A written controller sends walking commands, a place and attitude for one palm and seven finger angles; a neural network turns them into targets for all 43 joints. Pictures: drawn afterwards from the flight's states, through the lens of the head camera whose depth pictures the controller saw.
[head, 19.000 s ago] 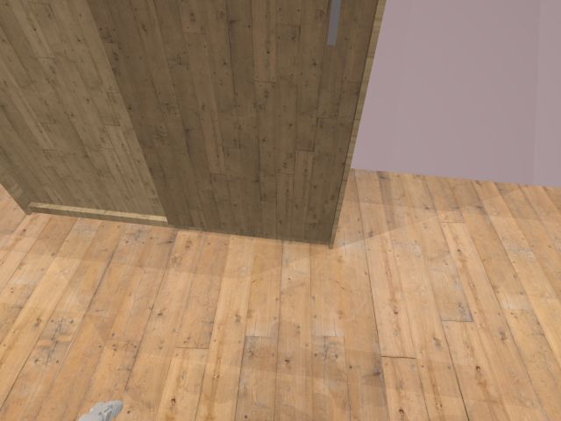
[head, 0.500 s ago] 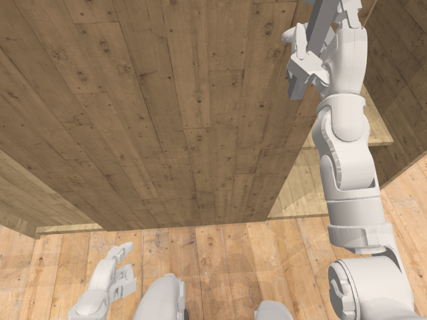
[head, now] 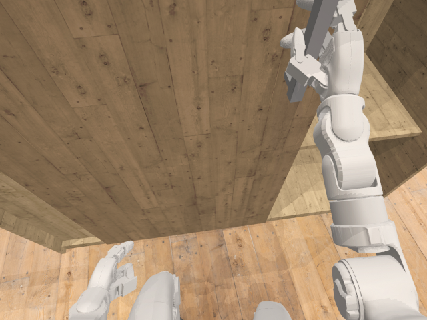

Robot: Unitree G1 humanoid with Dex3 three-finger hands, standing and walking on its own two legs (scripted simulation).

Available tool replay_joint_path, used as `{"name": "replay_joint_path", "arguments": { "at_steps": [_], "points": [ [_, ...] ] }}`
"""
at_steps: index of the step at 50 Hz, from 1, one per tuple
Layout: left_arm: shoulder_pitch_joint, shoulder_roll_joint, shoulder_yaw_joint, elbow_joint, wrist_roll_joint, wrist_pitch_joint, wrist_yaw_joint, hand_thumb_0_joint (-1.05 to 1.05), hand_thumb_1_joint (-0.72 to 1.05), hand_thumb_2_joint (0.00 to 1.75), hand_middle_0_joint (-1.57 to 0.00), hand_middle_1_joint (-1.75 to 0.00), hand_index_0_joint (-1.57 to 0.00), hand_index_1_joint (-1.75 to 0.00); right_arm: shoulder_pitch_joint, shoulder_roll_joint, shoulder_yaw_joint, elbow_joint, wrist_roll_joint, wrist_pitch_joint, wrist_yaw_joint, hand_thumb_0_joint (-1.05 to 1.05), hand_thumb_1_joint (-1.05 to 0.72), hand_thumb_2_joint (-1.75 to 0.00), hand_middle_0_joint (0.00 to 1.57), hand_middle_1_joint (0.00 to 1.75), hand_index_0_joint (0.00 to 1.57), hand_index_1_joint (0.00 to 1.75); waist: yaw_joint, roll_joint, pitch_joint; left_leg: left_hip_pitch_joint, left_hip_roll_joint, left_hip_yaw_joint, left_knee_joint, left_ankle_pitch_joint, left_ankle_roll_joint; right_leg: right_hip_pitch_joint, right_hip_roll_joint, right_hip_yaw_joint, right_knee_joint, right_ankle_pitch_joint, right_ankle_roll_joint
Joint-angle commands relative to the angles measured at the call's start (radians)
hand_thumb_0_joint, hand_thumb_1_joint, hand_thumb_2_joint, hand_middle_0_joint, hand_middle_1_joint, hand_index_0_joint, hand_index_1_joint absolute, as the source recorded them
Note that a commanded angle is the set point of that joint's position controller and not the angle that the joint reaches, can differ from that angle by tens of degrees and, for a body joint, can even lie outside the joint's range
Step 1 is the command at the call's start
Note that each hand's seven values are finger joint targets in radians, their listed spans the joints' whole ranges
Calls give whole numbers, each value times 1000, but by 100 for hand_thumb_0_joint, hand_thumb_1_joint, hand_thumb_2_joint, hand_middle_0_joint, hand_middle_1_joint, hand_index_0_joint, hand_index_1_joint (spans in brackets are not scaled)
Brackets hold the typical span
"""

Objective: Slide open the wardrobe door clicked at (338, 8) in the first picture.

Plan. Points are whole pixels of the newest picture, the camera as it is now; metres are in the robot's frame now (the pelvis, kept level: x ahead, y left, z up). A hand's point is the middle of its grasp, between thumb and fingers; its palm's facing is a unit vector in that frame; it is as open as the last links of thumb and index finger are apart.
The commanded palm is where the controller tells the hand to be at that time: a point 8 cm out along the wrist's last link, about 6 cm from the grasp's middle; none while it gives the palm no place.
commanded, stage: step sideways, sliding the door along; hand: right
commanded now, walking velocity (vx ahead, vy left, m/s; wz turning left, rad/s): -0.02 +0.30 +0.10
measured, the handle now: (306, 35) +0.46 -0.17 +0.24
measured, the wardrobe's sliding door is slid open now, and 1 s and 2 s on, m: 0.50 0.63 0.63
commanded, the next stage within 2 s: stop walking and hold the door there in 0.56 s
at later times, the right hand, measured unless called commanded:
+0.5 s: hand (194, 68) +0.41 -0.01 +0.23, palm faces +0.28 +0.96 -0.06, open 6.5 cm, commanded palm +0.38 +0.01 +0.21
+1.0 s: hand (202, 64) +0.42 -0.02 +0.23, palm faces +0.55 +0.79 -0.26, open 6.2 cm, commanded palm +0.38 -0.06 +0.19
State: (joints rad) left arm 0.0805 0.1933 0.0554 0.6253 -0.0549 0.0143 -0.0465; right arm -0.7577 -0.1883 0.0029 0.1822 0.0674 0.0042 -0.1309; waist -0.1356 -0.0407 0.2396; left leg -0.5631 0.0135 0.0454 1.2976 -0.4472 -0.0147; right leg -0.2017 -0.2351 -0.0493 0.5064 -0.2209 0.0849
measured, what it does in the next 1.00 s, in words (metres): steps to the left: left foot, then right foot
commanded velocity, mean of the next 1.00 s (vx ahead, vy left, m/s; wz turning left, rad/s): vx -0.04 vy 0.04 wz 0.05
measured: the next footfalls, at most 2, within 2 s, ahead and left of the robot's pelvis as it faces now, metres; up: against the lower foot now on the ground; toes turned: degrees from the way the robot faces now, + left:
left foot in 0.18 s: +0.08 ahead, +0.25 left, +0.00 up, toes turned +5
right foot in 0.36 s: +0.07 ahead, +0.01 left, +0.00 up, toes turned -9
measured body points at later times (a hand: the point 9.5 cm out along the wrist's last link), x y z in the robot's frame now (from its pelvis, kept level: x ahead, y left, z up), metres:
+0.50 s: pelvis +0.01 +0.18 +0.00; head +0.08 +0.16 +0.44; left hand +0.20 +0.40 -0.10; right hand +0.39 -0.06 +0.23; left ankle +0.02 +0.31 -0.63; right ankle +0.03 +0.02 -0.74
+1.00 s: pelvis +0.02 +0.29 +0.00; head +0.05 +0.31 +0.45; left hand +0.15 +0.59 -0.10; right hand +0.39 -0.06 +0.24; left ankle +0.05 +0.43 -0.74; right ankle +0.09 +0.21 -0.72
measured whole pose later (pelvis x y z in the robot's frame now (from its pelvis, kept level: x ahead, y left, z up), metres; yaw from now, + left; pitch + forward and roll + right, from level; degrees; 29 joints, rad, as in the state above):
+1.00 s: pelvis +0.02 +0.29 +0.00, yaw +5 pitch -3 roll -2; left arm 0.14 0.33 0.04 0.69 -0.07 -0.04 0.07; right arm -0.44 -0.58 -0.54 0.43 0.01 -0.12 -0.11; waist 0.04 -0.01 0.11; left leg -0.26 0.08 -0.01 0.53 -0.22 -0.04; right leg -0.31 0.04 -0.11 0.60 -0.32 0.02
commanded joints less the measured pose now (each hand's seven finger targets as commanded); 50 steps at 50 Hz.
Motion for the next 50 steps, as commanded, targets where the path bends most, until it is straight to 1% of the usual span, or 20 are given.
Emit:
{"name": "replay_joint_path", "arguments": {
  "at_steps": [1, 6, 8, 10, 12, 14, 17, 18, 19, 20, 22, 27, 33, 34, 35, 37, 40, 44, 49, 50],
  "points": [
    [-79, 140, 39, -160, 0, -36, 7, 0, 90, 90, -20, -30, -20, -30, -584, 128, 219, -323, -6, -134, 95, 0, -90, -90, 45, 140, 45, 140, 158, -285, -528, 9, 39, 9, -109, 15, -9, 318, -205, -28, -54, 606, -216],
    [-78, 123, 26, -166, -12, -36, 16, 0, 90, 90, -20, -30, -20, -30, -524, 79, 169, -295, 7, -135, 81, 0, -90, -90, 45, 140, 45, 140, 176, -323, -518, 260, -26, 73, -469, 92, -10, 211, -166, -36, 65, 526, -155],
    [-87, 89, 9, -160, -33, -38, 21, 0, 90, 90, -20, -30, -20, -30, -508, 33, 140, -312, -1, -137, 73, 0, -90, -90, 45, 140, 45, 140, 160, -109, -552, 462, -1, 70, -769, 398, -10, 119, -65, -31, 246, 265, -156],
    [-109, 55, -5, -153, -35, -49, 49, 0, 90, 90, -20, -30, -20, -30, -439, -96, 70, -318, -19, -115, 52, 0, -90, -90, 45, 140, 45, 140, 154, 264, -559, 611, 224, -256, -814, 1006, 106, -175, 137, -46, 495, -340, -71],
    [-121, 74, 2, -133, -13, -90, 68, 0, 90, 90, -20, -30, -20, -30, -440, -115, 42, -438, 1, -108, 44, 0, -90, -90, 45, 140, 45, 140, 129, 393, -557, 563, 277, -336, -780, 1235, 166, -238, 177, 45, 630, -487, -66],
    [-117, 72, 4, -121, -17, -105, 72, 0, 90, 90, -20, -30, -20, -30, -423, -44, 95, -502, 15, -112, 45, 0, -90, -90, 45, 140, 45, 140, 141, 489, -529, 596, 246, -268, -719, 1259, 167, -224, 172, 42, 498, -433, -76],
    [-105, 80, 8, -120, -12, -83, 70, 0, 90, 90, -20, -30, -20, -30, -411, 34, 169, -563, 25, -160, 46, 0, -90, -90, 45, 140, 45, 140, 195, 243, -621, 578, 135, -47, -417, 1116, 63, 146, 78, -54, -188, 321, -85],
    [-113, 122, 43, -148, -3, -81, 56, 0, 90, 90, -20, -30, -20, -30, -387, 48, 180, -596, 30, -177, 53, 0, -90, -90, 45, 140, 45, 140, 168, -41, -654, 220, 56, -22, -286, 579, -1, 498, -152, 162, -107, 916, -185],
    [-101, 127, 52, -174, -3, -69, 23, 0, 90, 90, -20, -30, -20, -30, -377, 99, 201, -556, 19, -189, 65, 0, -90, -90, 45, 140, 45, 140, 154, -148, -680, 56, 30, -81, -168, -77, 4, 579, -311, 331, -13, 1195, -285],
    [-97, 163, 55, -175, -13, -59, 4, 0, 90, 90, -20, -30, -20, -30, -340, 89, 176, -430, 1, -184, 75, 0, -90, -90, 45, 140, 45, 140, 147, -101, -664, 2, 15, -127, -11, -121, 14, 551, -339, 271, -25, 1013, -309],
    [-116, 128, 42, -156, 7, -53, -8, 0, 90, 90, -20, -30, -20, -30, -470, 85, 183, -529, -10, -194, 67, 0, -90, -90, 45, 140, 45, 140, 161, -219, -559, 3, 26, -115, 26, -60, 9, 374, -272, 169, -54, 745, -296],
    [-45, 153, 49, -172, 4, -48, -8, 0, 90, 90, -20, -30, -20, -30, -441, 55, 146, -410, -11, -136, 78, 0, -90, -90, 45, 140, 45, 140, 166, -274, -505, -34, 9, 16, -49, 14, -22, 369, -204, -7, -76, 598, -215],
    [-20, 140, 32, -167, -12, -104, 14, 0, 90, 90, -20, -30, -20, -30, -437, -35, 78, -391, -5, -147, 63, 0, -90, -90, 45, 140, 45, 140, 186, -394, -513, 248, -26, 95, -604, 126, -8, 317, -121, -94, 67, 581, -134],
    [48, 222, 44, -77, -4, -82, 46, 0, 90, 90, -20, -30, -20, -30, -163, -723, -571, 38, -65, -150, 14, 0, -90, -90, 45, 140, 45, 140, 136, -281, -526, 316, -39, 80, -742, 273, -20, 239, -100, -102, 131, 485, -117],
    [60, 222, 31, -97, -7, -64, 57, 0, 90, 90, -20, -30, -20, -30, -126, -738, -536, 23, -77, -159, 24, 0, -90, -90, 45, 140, 45, 140, 115, -159, -542, 466, 13, 23, -891, 511, -10, 154, -9, -86, 266, 416, -133],
    [-26, 126, -3, -147, -27, -85, 75, 0, 90, 90, -20, -30, -20, -30, -149, -771, -550, -61, -70, -161, 33, 0, -90, -90, 45, 140, 45, 140, 108, 325, -604, 765, 314, -399, -823, 1300, 128, -291, 201, -39, 697, -383, -132],
    [-34, 176, -24, -98, -17, -123, 104, 0, 90, 90, -20, -30, -20, -30, -89, -778, -597, -50, -41, -137, 12, 0, -90, -90, 45, 140, 45, 140, 106, 282, -541, 621, 341, -442, -833, 1042, 168, -297, 182, 97, 645, -349, -53],
    [-24, 191, 0, -81, -12, -129, 121, 0, 90, 90, -20, -30, -20, -30, 65, -789, -703, 81, -58, -150, -16, 0, -90, -90, 45, 140, 45, 140, 108, 408, -567, 704, 304, -210, -785, 1215, 113, -201, 229, 14, 286, -301, -75],
    [9, 220, 16, -69, -8, -97, 126, 0, 90, 90, -20, -30, -20, -30, 64, -753, -633, 98, -68, -174, -10, 0, -90, -90, 45, 140, 45, 140, 137, 132, -548, 460, 267, -194, -826, 765, 76, 80, 219, -33, -53, 79, -72],
    [6, 241, 24, -69, -14, -96, 127, 0, 90, 90, -20, -30, -20, -30, 72, -722, -593, 94, -62, -186, -5, 0, -90, -90, 45, 140, 45, 140, 142, -35, -496, 373, 214, -170, -814, 574, 68, 135, 172, -32, -89, 150, -70]
  ]
}}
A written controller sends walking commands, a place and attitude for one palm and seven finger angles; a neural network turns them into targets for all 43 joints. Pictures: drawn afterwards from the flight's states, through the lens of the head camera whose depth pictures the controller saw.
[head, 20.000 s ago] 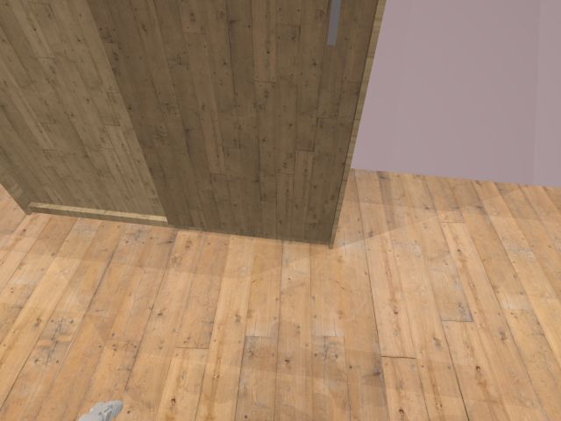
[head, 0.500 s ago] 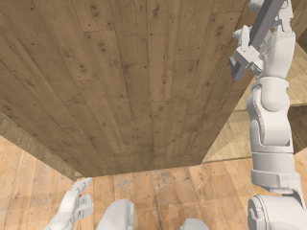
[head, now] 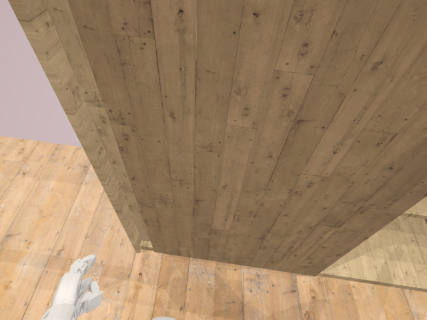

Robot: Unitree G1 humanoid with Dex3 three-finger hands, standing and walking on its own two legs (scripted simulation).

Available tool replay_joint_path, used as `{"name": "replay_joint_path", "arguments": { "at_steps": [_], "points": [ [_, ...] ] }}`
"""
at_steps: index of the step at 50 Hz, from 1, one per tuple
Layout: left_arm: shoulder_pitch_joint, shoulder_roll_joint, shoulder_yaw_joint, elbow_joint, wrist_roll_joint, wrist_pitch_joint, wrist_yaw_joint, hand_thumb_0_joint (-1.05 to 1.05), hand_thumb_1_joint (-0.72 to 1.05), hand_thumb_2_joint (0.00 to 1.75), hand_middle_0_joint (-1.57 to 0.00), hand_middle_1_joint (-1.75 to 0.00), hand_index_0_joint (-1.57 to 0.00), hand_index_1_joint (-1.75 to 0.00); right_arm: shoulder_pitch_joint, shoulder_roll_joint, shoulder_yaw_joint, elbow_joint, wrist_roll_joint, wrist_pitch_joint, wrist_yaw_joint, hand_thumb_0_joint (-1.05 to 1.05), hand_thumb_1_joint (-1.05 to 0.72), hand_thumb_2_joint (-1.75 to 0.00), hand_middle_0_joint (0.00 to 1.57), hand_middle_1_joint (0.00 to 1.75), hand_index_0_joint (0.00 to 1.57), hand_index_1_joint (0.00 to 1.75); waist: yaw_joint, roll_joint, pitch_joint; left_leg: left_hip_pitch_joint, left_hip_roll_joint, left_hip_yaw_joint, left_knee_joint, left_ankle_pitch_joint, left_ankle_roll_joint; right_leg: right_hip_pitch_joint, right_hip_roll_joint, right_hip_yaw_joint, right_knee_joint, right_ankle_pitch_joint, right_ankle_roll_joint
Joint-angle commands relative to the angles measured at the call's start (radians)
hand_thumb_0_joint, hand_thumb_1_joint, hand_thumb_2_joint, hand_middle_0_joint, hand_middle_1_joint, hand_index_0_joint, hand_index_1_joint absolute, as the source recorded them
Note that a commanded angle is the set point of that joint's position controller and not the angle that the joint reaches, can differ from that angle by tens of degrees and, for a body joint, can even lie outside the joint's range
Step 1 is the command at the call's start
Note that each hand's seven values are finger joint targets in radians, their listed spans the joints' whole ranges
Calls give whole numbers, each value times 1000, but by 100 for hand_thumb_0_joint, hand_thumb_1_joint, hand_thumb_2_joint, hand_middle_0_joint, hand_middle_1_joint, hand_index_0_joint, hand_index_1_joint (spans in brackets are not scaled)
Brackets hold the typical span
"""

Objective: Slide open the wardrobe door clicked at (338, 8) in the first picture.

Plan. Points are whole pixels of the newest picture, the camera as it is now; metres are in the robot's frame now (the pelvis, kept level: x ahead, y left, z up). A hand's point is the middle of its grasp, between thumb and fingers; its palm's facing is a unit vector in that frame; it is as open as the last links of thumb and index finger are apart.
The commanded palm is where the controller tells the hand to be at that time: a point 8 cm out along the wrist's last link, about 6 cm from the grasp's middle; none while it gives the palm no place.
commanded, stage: stop walking and hold the door there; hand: right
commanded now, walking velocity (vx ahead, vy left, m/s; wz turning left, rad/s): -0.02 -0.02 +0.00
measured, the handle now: out of the picture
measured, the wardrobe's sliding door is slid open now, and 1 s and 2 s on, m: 0.63 0.63 0.63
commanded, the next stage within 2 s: none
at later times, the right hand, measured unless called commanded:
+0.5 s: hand out of the picture +0.37 -0.34 +0.23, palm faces +0.56 +0.80 -0.21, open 5.6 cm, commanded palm +0.32 -0.38 +0.19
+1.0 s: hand out of the picture +0.37 -0.34 +0.23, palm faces +0.52 +0.82 -0.23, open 5.6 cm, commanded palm +0.32 -0.39 +0.19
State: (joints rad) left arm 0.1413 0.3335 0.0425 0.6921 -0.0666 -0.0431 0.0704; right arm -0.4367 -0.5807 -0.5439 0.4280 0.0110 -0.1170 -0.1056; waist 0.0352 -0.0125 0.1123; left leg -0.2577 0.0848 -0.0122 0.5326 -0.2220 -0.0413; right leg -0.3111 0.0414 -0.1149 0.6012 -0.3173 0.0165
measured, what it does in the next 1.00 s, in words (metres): steps on the spot: right foot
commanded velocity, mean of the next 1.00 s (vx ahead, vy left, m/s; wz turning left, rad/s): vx -0.01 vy -0.08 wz -0.06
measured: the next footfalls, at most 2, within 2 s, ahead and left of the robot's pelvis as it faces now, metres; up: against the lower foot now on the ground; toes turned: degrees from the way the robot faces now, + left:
right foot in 0.04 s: +0.10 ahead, -0.07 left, +0.00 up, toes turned +1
right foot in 1.06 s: +0.05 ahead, -0.16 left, +0.00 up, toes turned +1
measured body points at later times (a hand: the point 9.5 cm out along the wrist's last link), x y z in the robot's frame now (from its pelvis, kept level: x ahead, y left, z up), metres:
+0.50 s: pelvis -0.03 -0.01 +0.00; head -0.05 +0.00 +0.45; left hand +0.00 +0.28 -0.12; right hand +0.34 -0.38 +0.24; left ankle -0.02 +0.12 -0.74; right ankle +0.06 -0.08 -0.74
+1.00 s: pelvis -0.02 -0.02 +0.00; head -0.04 -0.02 +0.45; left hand +0.05 +0.29 -0.10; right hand +0.34 -0.38 +0.24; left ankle -0.02 +0.12 -0.74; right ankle +0.01 -0.12 -0.72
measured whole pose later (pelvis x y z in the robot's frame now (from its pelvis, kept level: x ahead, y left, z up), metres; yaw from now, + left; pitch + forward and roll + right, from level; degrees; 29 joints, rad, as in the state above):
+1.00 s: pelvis -0.02 -0.02 +0.00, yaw +5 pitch -1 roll +0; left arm 0.28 0.35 0.05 0.74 -0.05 -0.05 0.07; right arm -0.52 -0.62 -0.48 0.68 -0.01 -0.21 -0.07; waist 0.02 -0.01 -0.02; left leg -0.26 0.08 0.05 0.53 -0.25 -0.04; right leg -0.36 0.02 -0.02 0.72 -0.38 0.00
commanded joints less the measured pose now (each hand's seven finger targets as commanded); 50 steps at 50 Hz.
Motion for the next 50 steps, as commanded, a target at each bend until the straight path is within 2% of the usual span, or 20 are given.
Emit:
{"name": "replay_joint_path", "arguments": {
  "at_steps": [1, 3, 4, 5, 8, 11, 12, 14, 17, 19, 21, 23, 25, 27, 31, 38, 42, 45, 49, 50],
  "points": [
    [-30, 104, 31, -131, -2, -38, 8, 0, 90, 90, -20, -30, -20, -30, -240, -301, -12, -129, -9, -74, -27, 0, -90, -90, 45, 140, 45, 140, -37, -131, -347, 5, 75, -58, -10, 115, 75, 241, -191, 104, -236, 275, -29],
    [1, 124, 39, -147, -8, -41, -2, 0, 90, 90, -20, -30, -20, -30, -273, -302, 2, -115, -6, -80, -27, 0, -90, -90, 45, 140, 45, 140, -42, -255, -304, -66, -55, 33, 145, -294, 44, 124, -316, 231, -303, 206, -134],
    [-3, 110, 29, -144, 0, -48, -2, 0, 90, 90, -20, -30, -20, -30, -252, -279, 18, -71, -10, -79, -26, 0, -90, -90, 45, 140, 45, 140, -36, -278, -285, -59, -68, 30, 264, -307, 48, 42, -336, 287, -405, -69, -151],
    [-12, 113, 29, -138, 7, -47, 12, 0, 90, 90, -20, -30, -20, -30, -258, -374, -59, -36, -13, -87, -41, 0, -90, -90, 45, 140, 45, 140, -47, -314, -223, -65, -53, 11, 310, -285, 50, -31, -345, 314, -451, -174, -169],
    [40, 128, 25, -122, 12, -63, 26, 0, 90, 90, -20, -30, -20, -30, -253, -373, -51, 20, -17, -81, -47, 0, -90, -90, 45, 140, 45, 140, -44, -171, -237, -30, -42, 58, 179, -180, 35, 18, -296, 212, -375, -20, -147],
    [41, 143, 24, -126, 14, -64, 33, 0, 90, 90, -20, -30, -20, -30, -260, -397, -50, 52, -17, -75, -38, 0, -90, -90, 45, 140, 45, 140, -51, -105, -251, 86, -28, 78, -90, -106, 46, 6, -233, 131, -288, -66, -87],
    [48, 146, 25, -131, 20, -66, 29, 0, 90, 90, -20, -30, -20, -30, -269, -387, -38, 76, -15, -71, -30, 0, -90, -90, 45, 140, 45, 140, -42, -65, -243, 96, -7, 29, -149, -96, 68, -11, -192, 102, -255, -95, -59],
    [57, 145, 35, -129, 34, -61, 27, 0, 90, 90, -20, -30, -20, -30, -298, -451, -79, 116, -19, -75, -22, 0, -90, -90, 45, 140, 45, 140, -24, 69, -215, -45, 126, -169, -281, -210, 134, 36, -119, 53, -95, -62, -24],
    [82, 132, 33, -95, 17, -66, 26, 0, 90, 90, -20, -30, -20, -30, -313, -469, -100, 177, -19, -73, -27, 0, -90, -90, 45, 140, 45, 140, -23, 194, -239, -130, 164, -192, -295, -210, 127, 81, -99, 90, 14, -8, -35],
    [84, 125, 21, -78, 25, -81, 25, 0, 90, 90, -20, -30, -20, -30, -325, -442, -88, 181, -22, -86, -22, 0, -90, -90, 45, 140, 45, 140, -19, 149, -295, -77, 100, -98, -197, -82, 96, 130, -122, 100, -95, 118, -45],
    [79, 141, 21, -69, 25, -76, 28, 0, 90, 90, -20, -30, -20, -30, -292, -441, -79, 188, -24, -91, -15, 0, -90, -90, 45, 140, 45, 140, -31, -24, -302, -55, 19, -39, -124, -41, 59, 140, -178, 165, -187, 150, -61],
    [87, 140, 21, -79, 18, -73, 25, 0, 90, 90, -20, -30, -20, -30, -297, -430, -64, 205, -21, -96, -7, 0, -90, -90, 45, 140, 45, 140, -32, -45, -256, -85, -19, -25, -130, -220, 48, 92, -225, 238, -293, -150, -64],
    [82, 139, 11, -76, 16, -75, 32, 0, 90, 90, -20, -30, -20, -30, -302, -393, -32, 213, -16, -97, -9, 0, -90, -90, 45, 140, 45, 140, -32, -187, -192, -89, -62, 19, -29, -197, 49, 40, -271, 318, -450, -335, -76],
    [86, 126, 7, -80, 20, -82, 31, 0, 90, 90, -20, -30, -20, -30, -326, -404, -40, 187, -24, -99, -20, 0, -90, -90, 45, 140, 45, 140, -43, -167, -188, -7, -71, 37, 35, -150, 52, -19, -294, 329, -494, -322, -91],
    [104, 137, 14, -78, 22, -81, 35, 0, 90, 90, -20, -30, -20, -30, -291, -435, -52, 232, -22, -85, -13, 0, -90, -90, 45, 140, 45, 140, -43, -69, -253, 67, -44, 27, -122, -61, 51, 55, -225, 192, -363, -108, -66],
    [105, 133, 26, -82, 23, -76, 20, 0, 90, 90, -20, -30, -20, -30, -403, -405, -2, 233, -29, -95, 2, 0, -90, -90, 45, 140, 45, 140, -20, 32, -214, -192, 74, -140, -293, -301, 94, 158, -131, 98, -103, -33, -40],
    [94, 134, 36, -85, 21, -55, 13, 0, 90, 90, -20, -30, -20, -30, -371, -451, -37, 231, -29, -92, -12, 0, -90, -90, 45, 140, 45, 140, -34, 86, -226, -53, 222, -228, -266, -65, 135, 16, -75, 98, 49, 57, -33],
    [77, 137, 43, -84, 11, -50, 9, 0, 90, 90, -20, -30, -20, -30, -329, -432, -37, 219, -12, -84, -7, 0, -90, -90, 45, 140, 45, 140, -52, 158, -232, 99, 336, -278, -223, 224, 191, -140, -62, 152, 216, -65, -25],
    [70, 112, 28, -83, 18, -55, 6, 0, 90, 90, -20, -30, -20, -30, -330, -398, -28, 133, -20, -87, -1, 0, -90, -90, 45, 140, 45, 140, -38, 200, -250, 91, 317, -109, -90, 509, 133, -47, -93, 145, 61, -57, -20],
    [45, 104, 22, -74, 19, -51, 11, 0, 90, 90, -20, -30, -20, -30, -336, -373, -2, 113, -12, -89, 1, 0, -90, -90, 45, 140, 45, 140, -20, 136, -231, 33, 289, -61, -47, 517, 102, 44, -80, 108, -43, 58, -12]
  ]
}}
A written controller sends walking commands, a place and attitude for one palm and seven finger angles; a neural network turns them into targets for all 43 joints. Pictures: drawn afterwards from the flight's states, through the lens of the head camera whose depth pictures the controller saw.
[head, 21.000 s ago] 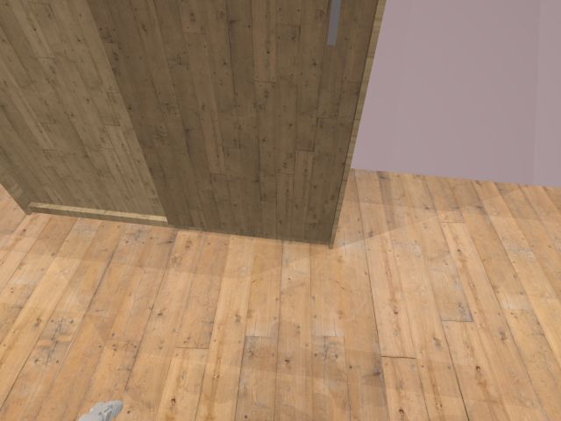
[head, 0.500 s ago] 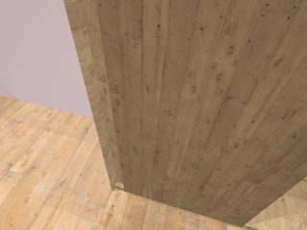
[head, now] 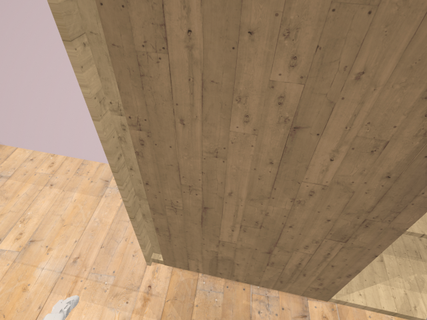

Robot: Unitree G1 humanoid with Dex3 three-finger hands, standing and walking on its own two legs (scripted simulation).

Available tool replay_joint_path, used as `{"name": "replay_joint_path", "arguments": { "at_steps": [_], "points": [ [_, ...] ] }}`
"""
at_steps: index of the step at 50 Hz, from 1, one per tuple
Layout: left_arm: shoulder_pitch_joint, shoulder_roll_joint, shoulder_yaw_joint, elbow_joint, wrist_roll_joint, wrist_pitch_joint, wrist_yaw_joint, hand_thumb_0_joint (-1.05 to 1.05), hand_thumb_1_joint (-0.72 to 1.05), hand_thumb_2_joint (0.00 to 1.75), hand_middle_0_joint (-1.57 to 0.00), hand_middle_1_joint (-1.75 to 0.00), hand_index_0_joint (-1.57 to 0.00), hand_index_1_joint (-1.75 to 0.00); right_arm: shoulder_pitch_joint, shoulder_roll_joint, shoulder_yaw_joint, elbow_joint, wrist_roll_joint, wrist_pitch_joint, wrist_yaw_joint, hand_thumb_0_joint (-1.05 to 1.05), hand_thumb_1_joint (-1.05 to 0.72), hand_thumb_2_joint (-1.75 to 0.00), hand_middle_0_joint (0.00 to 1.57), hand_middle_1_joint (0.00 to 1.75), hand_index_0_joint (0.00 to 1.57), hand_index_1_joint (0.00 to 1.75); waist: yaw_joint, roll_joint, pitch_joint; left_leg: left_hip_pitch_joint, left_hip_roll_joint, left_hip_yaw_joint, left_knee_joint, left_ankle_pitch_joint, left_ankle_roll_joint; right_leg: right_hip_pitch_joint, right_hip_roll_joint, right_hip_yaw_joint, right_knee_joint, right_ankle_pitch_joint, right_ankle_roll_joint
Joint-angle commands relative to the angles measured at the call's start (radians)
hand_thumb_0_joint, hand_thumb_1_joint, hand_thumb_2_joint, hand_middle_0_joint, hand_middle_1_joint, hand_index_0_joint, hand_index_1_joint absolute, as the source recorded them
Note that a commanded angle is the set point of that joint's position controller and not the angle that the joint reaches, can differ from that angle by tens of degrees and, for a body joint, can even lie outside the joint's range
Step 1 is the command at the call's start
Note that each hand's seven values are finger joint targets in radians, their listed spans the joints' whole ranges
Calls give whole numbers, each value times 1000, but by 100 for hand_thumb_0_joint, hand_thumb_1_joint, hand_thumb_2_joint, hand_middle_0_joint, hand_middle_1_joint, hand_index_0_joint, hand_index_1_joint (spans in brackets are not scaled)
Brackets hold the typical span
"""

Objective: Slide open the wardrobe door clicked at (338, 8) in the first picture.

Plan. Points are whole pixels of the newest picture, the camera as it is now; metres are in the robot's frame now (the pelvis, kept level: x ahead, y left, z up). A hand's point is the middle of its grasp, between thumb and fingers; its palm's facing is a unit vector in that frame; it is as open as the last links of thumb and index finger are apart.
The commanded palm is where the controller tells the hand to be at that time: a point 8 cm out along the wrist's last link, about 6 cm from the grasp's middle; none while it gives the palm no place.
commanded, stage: stop walking and hold the door there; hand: right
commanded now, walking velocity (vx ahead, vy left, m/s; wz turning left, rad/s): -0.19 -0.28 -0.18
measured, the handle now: out of the picture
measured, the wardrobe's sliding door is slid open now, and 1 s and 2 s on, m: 0.63 0.63 0.63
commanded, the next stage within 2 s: loosen the grip on the handle in 1.46 s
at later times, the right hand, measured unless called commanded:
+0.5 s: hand out of the picture +0.35 -0.35 +0.22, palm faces +0.37 +0.90 -0.23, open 5.7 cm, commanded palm +0.32 -0.40 +0.19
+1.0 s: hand out of the picture +0.34 -0.35 +0.22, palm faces +0.19 +0.97 -0.12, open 6.4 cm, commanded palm +0.32 -0.38 +0.19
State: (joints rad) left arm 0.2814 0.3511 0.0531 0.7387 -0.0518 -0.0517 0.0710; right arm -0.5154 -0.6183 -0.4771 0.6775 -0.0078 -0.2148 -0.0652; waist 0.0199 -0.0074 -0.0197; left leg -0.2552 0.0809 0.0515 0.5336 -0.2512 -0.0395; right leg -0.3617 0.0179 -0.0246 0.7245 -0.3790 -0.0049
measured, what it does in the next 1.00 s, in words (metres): steps to the right: right foot, then left foot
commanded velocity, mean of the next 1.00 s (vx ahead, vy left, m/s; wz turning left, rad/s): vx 0.10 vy -0.06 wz -0.07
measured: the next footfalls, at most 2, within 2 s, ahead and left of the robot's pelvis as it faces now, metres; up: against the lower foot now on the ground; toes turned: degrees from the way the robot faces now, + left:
right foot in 0.06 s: +0.07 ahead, -0.14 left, +0.00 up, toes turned -4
left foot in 0.28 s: +0.00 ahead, +0.05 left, +0.00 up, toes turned +8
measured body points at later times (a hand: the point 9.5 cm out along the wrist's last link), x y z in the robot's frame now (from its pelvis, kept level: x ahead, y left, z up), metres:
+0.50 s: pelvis -0.05 -0.10 +0.01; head +0.01 -0.09 +0.45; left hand +0.09 +0.13 -0.12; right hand +0.33 -0.40 +0.23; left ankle -0.04 +0.04 -0.73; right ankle -0.02 -0.28 -0.66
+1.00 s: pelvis -0.07 -0.18 -0.01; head -0.01 -0.18 +0.44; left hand +0.14 -0.03 -0.12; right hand +0.33 -0.40 +0.23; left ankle -0.02 -0.12 -0.73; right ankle -0.04 -0.33 -0.73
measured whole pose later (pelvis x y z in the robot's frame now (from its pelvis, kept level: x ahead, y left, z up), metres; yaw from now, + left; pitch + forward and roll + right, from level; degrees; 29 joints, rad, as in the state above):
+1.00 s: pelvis -0.07 -0.18 -0.01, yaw -7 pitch -2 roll +0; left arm 0.08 0.13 -0.08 0.66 -0.03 -0.05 0.02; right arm -0.71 -0.22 -0.06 0.25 0.07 -0.04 -0.10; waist -0.03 -0.03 0.17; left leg -0.31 -0.01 0.14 0.61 -0.27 0.08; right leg -0.36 -0.09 -0.08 0.69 -0.34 0.02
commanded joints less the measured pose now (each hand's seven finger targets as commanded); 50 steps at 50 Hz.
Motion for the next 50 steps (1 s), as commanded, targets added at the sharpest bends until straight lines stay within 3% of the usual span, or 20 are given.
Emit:
{"name": "replay_joint_path", "arguments": {
  "at_steps": [1, 5, 8, 12, 13, 14, 15, 17, 20, 28, 29, 30, 31, 32, 33, 34, 42, 45, 48, 50],
  "points": [
    [-99, 82, 12, -122, 5, -36, 16, 0, 90, 90, -20, -30, -20, -30, -257, -320, -50, -193, 4, 3, -41, 0, -90, -90, 45, 140, 45, 140, -8, 89, -137, 22, 243, -64, 14, 519, 71, 172, -43, -26, -261, 272, 17],
    [-105, 72, 14, -168, -16, -42, 1, 0, 90, 90, -20, -30, -20, -30, -260, -165, 71, -340, 27, -29, -25, 0, -90, -90, 45, 140, 45, 140, -23, -271, -168, -176, -34, 41, 330, -277, -9, 322, -286, 164, -268, 1035, -143],
    [-133, 65, 12, -178, -13, -62, -16, 0, 90, 90, -20, -30, -20, -30, -336, -82, 142, -471, 31, -29, -20, 0, -90, -90, 45, 140, 45, 140, -19, -201, -221, -130, -29, 46, 418, -287, -6, 289, -263, 145, -270, 851, -177],
    [-184, 65, 0, -194, -9, -57, -32, 0, 90, 90, -20, -30, -20, -30, -337, -111, 118, -432, 43, 24, -26, 0, -90, -90, 45, 140, 45, 140, -56, -99, -221, 120, 0, 70, 91, -126, -5, 103, -184, 92, -255, 391, -135],
    [-197, 48, -8, -203, -5, -51, -35, 0, 90, 90, -20, -30, -20, -30, -329, -129, 106, -409, 39, 31, -25, 0, -90, -90, 45, 140, 45, 140, -76, -2, -201, 265, 88, -8, -98, -62, 33, -49, -126, 54, -147, 175, -87],
    [-187, 21, -10, -214, 1, -38, -40, 0, 90, 90, -20, -30, -20, -30, -351, -179, 86, -389, 29, 35, -25, 0, -90, -90, 45, 140, 45, 140, -70, 299, -152, 402, 377, -402, -285, -75, 145, -326, 3, -30, 110, -98, 9],
    [-172, 73, -1, -199, 15, -31, -40, 0, 90, 90, -20, -30, -20, -30, -324, -219, 46, -318, 51, 58, -33, 0, -90, -90, 45, 140, 45, 140, -62, 319, -118, 306, 558, -623, -328, 52, 206, -399, 3, 89, 412, -118, 49],
    [-156, 58, -3, -176, 18, -57, -42, 0, 90, 90, -20, -30, -20, -30, -432, -201, 37, -390, 58, 54, -28, 0, -90, -90, 45, 140, 45, 140, -33, 194, -151, 257, 482, -407, -242, 103, 169, -373, -55, 173, 582, 3, 63],
    [-167, 9, -42, -163, 23, -54, -32, 0, 90, 90, -20, -30, -20, -30, -421, -187, 43, -424, 57, 29, -21, 0, -90, -90, 45, 140, 45, 140, -33, 254, -139, 269, 328, -86, -182, 249, 76, -347, -66, 48, 479, 91, 64],
    [-212, -47, -20, -187, 37, -45, -19, 0, 90, 90, -20, -30, -20, -30, -497, 44, 215, -648, 43, 26, -20, 0, -90, -90, 45, 140, 45, 140, -31, 254, -224, 140, 300, 61, 40, 450, 47, 187, 3, -232, -217, 141, 53],
    [-198, -25, -8, -186, 32, -37, -11, 0, 90, 90, -20, -30, -20, -30, -503, 98, 253, -679, 46, 23, -16, 0, -90, -90, 45, 140, 45, 140, -10, 157, -254, 62, 232, 124, 158, 370, 32, 311, -26, -230, -265, 229, 56],
    [-183, 8, 4, -198, 25, -42, -5, 0, 90, 90, -20, -30, -20, -30, -498, 171, 321, -752, 58, 12, -11, 0, -90, -90, 45, 140, 45, 140, 14, -69, -269, -109, 123, 162, 374, 138, 0, 453, -153, -72, -286, 371, 11],
    [-166, 43, 18, -205, 18, -45, -10, 0, 90, 90, -20, -30, -20, -30, -533, 214, 358, -820, 58, -5, -7, 0, -90, -90, 45, 140, 45, 140, 30, -325, -297, -307, 5, 123, 641, -370, -24, 534, -357, 215, -306, 777, -112],
    [-168, 29, 15, -203, 23, -50, -22, 0, 90, 90, -20, -30, -20, -30, -571, 266, 410, -814, 27, -12, 1, 0, -90, -90, 45, 140, 45, 140, 28, -267, -292, -324, -23, 22, 777, -412, 6, 513, -399, 259, -303, 879, -177],
    [-162, 36, 31, -194, 8, -56, -29, 0, 90, 90, -20, -30, -20, -30, -560, 338, 456, -721, 30, -3, 20, 0, -90, -90, 45, 140, 45, 140, 17, -84, -221, -347, -6, -4, 749, -346, 8, 421, -424, 255, -319, 822, -194],
    [-197, -4, 5, -181, 12, -62, -33, 0, 90, 90, -20, -30, -20, -30, -575, 398, 528, -803, 39, 6, 27, 0, -90, -90, 45, 140, 45, 140, 18, -167, -272, -340, 28, -24, 707, -288, 10, 446, -388, 209, -312, 673, -169],
    [-211, -21, -35, -202, 28, -49, -36, 0, 90, 90, -20, -30, -20, -30, -637, 347, 507, -730, 56, 72, 19, 0, -90, -90, 45, 140, 45, 140, -13, -121, -286, -70, -28, -19, 163, -137, 30, 366, -432, 142, -272, 614, -138],
    [-218, -19, -45, -205, 26, -41, -30, 0, 90, 90, -20, -30, -20, -30, -615, 328, 489, -713, 51, 79, 16, 0, -90, -90, 45, 140, 45, 140, -23, -18, -308, 128, -12, -45, -72, 135, 40, 258, -324, 44, -161, 468, -67],
    [-204, -62, -53, -210, 18, -44, -21, 0, 90, 90, -20, -30, -20, -30, -548, 291, 451, -628, 60, 107, 4, 0, -90, -90, 45, 140, 45, 140, -26, 304, -277, 194, 203, -256, -152, 360, 140, 40, -71, -37, 52, -70, 29],
    [-219, -55, -58, -209, 16, -44, -16, 0, 90, 90, -20, -30, -20, -30, -511, 298, 444, -621, 70, 109, 2, 0, -90, -90, 45, 140, 45, 140, -42, 232, -246, 237, 210, -262, -156, 425, 140, -27, -62, 16, 123, -101, 19]
  ]
}}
